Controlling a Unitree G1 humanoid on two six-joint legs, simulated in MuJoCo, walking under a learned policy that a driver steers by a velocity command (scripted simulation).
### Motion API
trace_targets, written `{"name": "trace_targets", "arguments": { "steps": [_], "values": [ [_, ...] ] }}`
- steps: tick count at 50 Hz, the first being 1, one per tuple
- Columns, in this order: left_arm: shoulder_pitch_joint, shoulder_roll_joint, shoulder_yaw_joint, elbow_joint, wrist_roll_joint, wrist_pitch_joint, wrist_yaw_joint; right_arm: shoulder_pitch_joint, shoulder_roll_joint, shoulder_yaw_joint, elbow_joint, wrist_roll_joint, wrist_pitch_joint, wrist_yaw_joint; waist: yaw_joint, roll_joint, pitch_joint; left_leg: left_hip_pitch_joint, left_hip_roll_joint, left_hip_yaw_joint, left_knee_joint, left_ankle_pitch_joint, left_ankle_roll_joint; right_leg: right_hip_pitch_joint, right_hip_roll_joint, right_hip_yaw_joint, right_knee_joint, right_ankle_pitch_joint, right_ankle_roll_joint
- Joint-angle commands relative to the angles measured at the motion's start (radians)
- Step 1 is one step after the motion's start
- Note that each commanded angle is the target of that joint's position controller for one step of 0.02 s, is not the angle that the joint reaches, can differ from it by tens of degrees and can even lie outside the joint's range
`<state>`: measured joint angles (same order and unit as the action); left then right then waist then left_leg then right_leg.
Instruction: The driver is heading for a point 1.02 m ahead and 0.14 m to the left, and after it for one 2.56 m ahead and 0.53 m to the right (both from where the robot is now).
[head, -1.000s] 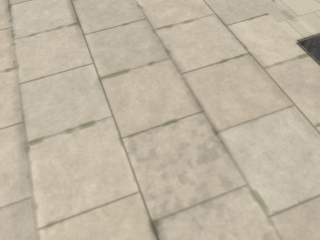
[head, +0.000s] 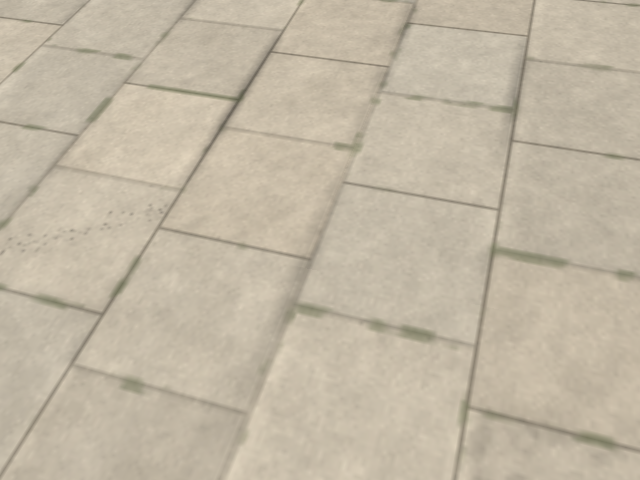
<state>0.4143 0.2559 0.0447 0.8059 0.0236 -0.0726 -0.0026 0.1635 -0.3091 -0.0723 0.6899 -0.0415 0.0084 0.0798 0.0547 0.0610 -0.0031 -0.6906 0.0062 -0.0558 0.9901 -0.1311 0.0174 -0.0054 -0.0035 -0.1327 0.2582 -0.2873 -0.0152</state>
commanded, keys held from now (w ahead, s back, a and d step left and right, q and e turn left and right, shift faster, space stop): w+q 0.52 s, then w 0.12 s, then w+e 0.36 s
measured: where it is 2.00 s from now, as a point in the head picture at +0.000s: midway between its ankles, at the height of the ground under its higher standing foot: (301, 246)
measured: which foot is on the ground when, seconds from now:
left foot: up 0.00-0.16, down 0.18-0.72, up 0.74-1.00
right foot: down 0.00-0.18, up 0.20-0.68, down 0.70-1.00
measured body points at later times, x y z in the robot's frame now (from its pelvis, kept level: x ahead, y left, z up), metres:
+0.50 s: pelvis +0.27 +0.07 +0.00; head +0.30 +0.09 +0.45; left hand +0.36 +0.36 -0.10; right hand +0.38 -0.19 -0.12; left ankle +0.21 +0.11 -0.74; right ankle +0.45 -0.06 -0.68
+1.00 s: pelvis +0.56 +0.12 +0.00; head +0.59 +0.11 +0.45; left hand +0.46 +0.37 -0.12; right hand +0.80 -0.06 -0.11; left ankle +0.61 +0.29 -0.69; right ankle +0.56 +0.04 -0.74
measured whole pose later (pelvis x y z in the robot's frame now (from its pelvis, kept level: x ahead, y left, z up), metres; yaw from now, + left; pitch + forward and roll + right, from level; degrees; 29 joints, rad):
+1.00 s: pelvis +0.56 +0.12 +0.00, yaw +17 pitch +1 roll +0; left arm 0.43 0.25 0.05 0.86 0.00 -0.05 -0.02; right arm 0.13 -0.26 -0.01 0.74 -0.05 -0.04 0.03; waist 0.06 0.04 0.04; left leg -0.58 0.06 -0.05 0.82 -0.18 -0.02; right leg -0.13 0.11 0.06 0.32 -0.20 -0.09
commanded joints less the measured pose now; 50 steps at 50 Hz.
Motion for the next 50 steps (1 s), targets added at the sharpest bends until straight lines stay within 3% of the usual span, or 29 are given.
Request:
{"name": "trace_targets", "arguments": {
  "steps": [1,4,5,7,8,9,10,11,12,13,14,15,17,19,23,29,32,33,34,35,36,37,38,39,40,42,44,47,50],
  "values": [
    [0.007,0.132,0.029,-0.034,-0.003,-0.015,0.002,-0.185,-0.005,0.017,-0.122,0.001,-0.016,0.015,0.021,-0.177,0.096,-0.059,0.015,0.085,-0.161,0.043,0.007,0.005,-0.223,0.062,-0.088,0.399,-0.1],
    [0.04,0.156,0.034,-0.001,-0.003,-0.006,0.013,-0.243,0.003,0.028,-0.147,-0.002,-0.015,0.02,0.028,-0.18,0.11,0.023,0.005,0.155,-0.307,-0.021,0.051,0.052,-0.246,0.011,-0.053,0.527,-0.088],
    [0.042,0.165,0.035,0.008,-0.003,-0.001,0.016,-0.229,-0.002,0.028,-0.145,-0.004,-0.015,0.015,0.014,-0.184,0.095,0.086,-0.021,0.18,-0.345,-0.057,0.074,0.065,-0.247,-0.019,-0.001,0.683,-0.08],
    [0.055,0.202,0.039,0.024,-0.005,0.01,0.025,-0.121,-0.031,0.014,-0.117,-0.01,-0.019,-0.003,-0.047,-0.199,0.005,0.268,-0.102,0.218,-0.383,-0.138,0.125,0.087,-0.256,-0.062,0.214,1.053,-0.072],
    [0.05,0.211,0.038,0.023,-0.009,0.016,0.028,0.025,-0.057,0.0,-0.075,-0.014,-0.028,-0.014,-0.116,-0.188,-0.084,0.464,-0.132,0.201,-0.44,-0.116,0.157,0.027,-0.255,-0.081,0.406,1.055,-0.062],
    [0.031,0.206,0.034,0.003,-0.007,0.017,0.028,0.199,-0.11,-0.025,-0.018,-0.022,-0.032,-0.031,-0.199,-0.133,-0.185,0.735,-0.077,0.094,-0.476,-0.135,0.196,-0.158,-0.235,-0.092,0.667,0.833,-0.04],
    [0.066,0.079,0.004,-0.074,-0.009,0.013,0.002,0.218,-0.224,-0.052,-0.023,-0.011,-0.029,-0.049,-0.142,0.132,-0.309,1.075,0.253,-0.404,-0.509,-0.267,0.311,-0.58,-0.102,-0.078,1.02,-0.072,0.015],
    [-0.036,0.155,0.023,-0.115,-0.003,0.007,0.001,0.263,-0.242,-0.059,-0.049,0.021,-0.019,-0.059,-0.194,0.083,-0.39,1.097,0.36,-0.751,-0.652,-0.142,0.38,-0.711,0.006,0.102,1.196,-0.245,0.028],
    [-0.134,0.163,0.024,-0.144,-0.01,0.002,-0.002,0.244,-0.219,-0.056,-0.015,0.024,-0.016,-0.071,-0.188,0.011,-0.241,1.025,0.31,-0.555,-0.656,0.01,0.357,-0.797,-0.056,0.164,1.183,-0.13,0.019],
    [-0.131,0.136,0.01,-0.139,-0.012,-0.009,-0.002,0.199,-0.168,-0.043,0.0,0.032,-0.021,-0.078,-0.141,-0.023,-0.119,0.863,0.275,-0.433,-0.665,0.15,0.332,-0.761,-0.095,0.156,1.083,-0.062,0.015],
    [-0.118,0.135,0.01,-0.125,-0.003,-0.006,-0.001,0.152,-0.131,-0.031,0.001,0.031,-0.029,-0.08,-0.089,-0.058,-0.048,0.731,0.215,-0.349,-0.682,0.236,0.293,-0.695,-0.12,0.158,0.996,-0.054,0.019],
    [-0.09,0.135,0.011,-0.12,0.016,0.011,-0.002,0.115,-0.108,-0.021,-0.002,0.035,-0.034,-0.082,-0.047,-0.051,-0.024,0.633,0.171,-0.296,-0.698,0.291,0.281,-0.625,-0.129,0.162,0.951,-0.068,0.03],
    [-0.054,0.123,0.011,-0.107,0.032,0.045,-0.011,0.096,-0.094,-0.013,-0.002,0.038,-0.051,-0.076,-0.012,-0.04,-0.029,0.545,0.129,-0.249,-0.726,0.331,0.281,-0.559,-0.125,0.149,0.887,-0.079,0.049],
    [-0.095,0.103,0.007,-0.12,0.03,0.058,-0.017,0.119,-0.111,-0.019,0.015,0.037,-0.061,-0.072,-0.015,-0.035,-0.008,0.493,0.102,-0.234,-0.761,0.275,0.279,-0.572,-0.118,0.133,0.814,-0.014,0.063],
    [-0.284,0.092,0.002,-0.177,0.025,0.058,-0.019,0.198,-0.114,-0.023,0.046,0.038,-0.064,-0.07,-0.073,-0.014,0.051,0.507,0.074,-0.253,-0.789,0.191,0.246,-0.655,-0.105,0.131,0.62,0.174,0.075],
    [-0.458,0.086,-0.01,-0.23,0.011,0.038,-0.029,0.313,-0.121,-0.023,0.089,0.031,-0.068,-0.084,-0.146,-0.007,0.05,0.662,0.101,-0.282,-0.714,0.354,0.213,-0.64,-0.045,0.124,0.399,0.272,0.043],
    [-0.391,0.106,-0.002,-0.213,0.011,0.027,-0.024,0.288,-0.135,-0.02,0.099,0.027,-0.072,-0.095,-0.103,0.009,0.042,0.672,0.127,-0.29,-0.664,0.472,0.166,-0.462,-0.008,0.122,0.302,0.205,-0.007],
    [-0.312,0.127,0.009,-0.186,0.011,0.023,-0.016,0.273,-0.147,-0.021,0.103,0.024,-0.076,-0.095,-0.067,0.013,0.011,0.681,0.119,-0.265,-0.59,0.616,0.149,-0.36,0.024,0.101,0.283,0.149,-0.03],
    [-0.183,0.146,0.021,-0.141,0.012,0.015,-0.005,0.263,-0.15,-0.019,0.11,0.024,-0.078,-0.091,-0.003,-0.016,-0.051,0.676,0.078,-0.212,-0.429,0.698,0.129,-0.207,0.044,0.081,0.225,0.153,-0.057],
    [-0.034,0.188,0.034,-0.112,0.021,0.006,0.009,0.262,-0.121,-0.01,0.104,0.022,-0.084,-0.087,0.063,-0.048,-0.146,0.561,0.034,-0.17,-0.201,0.544,0.109,0.011,-0.067,0.191,0.219,0.099,-0.101],
    [0.071,0.302,0.063,-0.107,0.039,0.006,0.017,0.365,-0.038,0.007,0.079,0.053,-0.087,-0.082,0.046,-0.258,-0.297,0.291,-0.118,-0.066,0.177,0.062,0.053,0.282,-0.343,0.649,0.181,-0.003,-0.236],
    [0.042,0.268,0.062,-0.08,0.004,0.02,0.002,0.376,-0.075,0.005,0.09,0.024,-0.089,-0.081,0.011,-0.296,-0.276,0.128,-0.164,-0.074,0.285,-0.369,0.051,0.258,-0.393,0.943,0.033,-0.014,-0.291],
    [-0.066,0.195,0.048,-0.095,-0.014,0.026,-0.007,0.299,-0.091,0.003,0.087,0.001,-0.083,-0.08,-0.03,-0.175,-0.097,0.061,-0.077,-0.07,0.317,-0.286,0.054,0.115,-0.357,0.826,0.021,-0.104,-0.286],
    [-0.121,0.137,0.035,-0.101,-0.016,0.023,-0.015,0.209,-0.091,0.009,0.072,-0.006,-0.085,-0.073,-0.029,-0.089,-0.023,0.066,-0.035,-0.05,0.268,-0.219,0.053,0.005,-0.307,0.698,0.009,-0.047,-0.266],
    [-0.137,0.116,0.027,-0.093,-0.011,0.02,-0.017,0.168,-0.077,0.013,0.058,-0.007,-0.084,-0.067,-0.045,-0.089,0.019,0.078,-0.003,-0.033,0.209,-0.195,0.049,-0.066,-0.253,0.604,-0.007,0.056,-0.242],
    [-0.119,0.115,0.024,-0.062,-0.014,0.009,-0.019,0.174,-0.054,0.023,0.056,-0.017,-0.068,-0.058,-0.074,-0.129,0.022,0.138,0.021,-0.011,0.125,-0.181,0.022,-0.138,-0.185,0.503,-0.026,0.237,-0.222],
    [-0.079,0.132,0.031,-0.037,-0.022,-0.002,-0.02,0.163,-0.036,0.032,0.05,-0.017,-0.062,-0.056,-0.078,-0.137,0.005,0.147,0.024,0.013,0.061,-0.174,-0.004,-0.151,-0.163,0.455,-0.033,0.357,-0.237],
    [-0.039,0.148,0.039,-0.016,-0.025,0.004,-0.014,0.026,-0.02,0.047,0.005,-0.009,-0.058,-0.055,-0.054,-0.136,0.041,0.109,0.037,0.04,-0.1,-0.088,-0.041,-0.185,-0.136,0.418,-0.071,0.333,-0.24],
    [0.006,0.154,0.047,-0.001,-0.026,0.009,-0.013,-0.104,-0.005,0.061,-0.032,0.0,-0.061,-0.051,-0.013,-0.14,0.045,0.144,0.025,0.052,-0.268,0.042,-0.058,-0.191,-0.106,0.4,-0.06,0.329,-0.205]
  ]
}}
